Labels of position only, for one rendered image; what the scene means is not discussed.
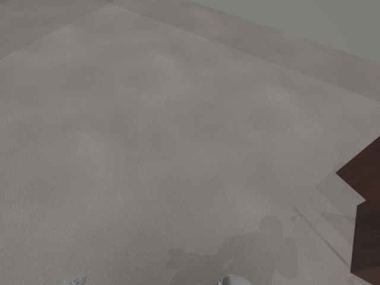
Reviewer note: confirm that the cupboard door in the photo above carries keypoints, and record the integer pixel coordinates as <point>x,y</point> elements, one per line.
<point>362,173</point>

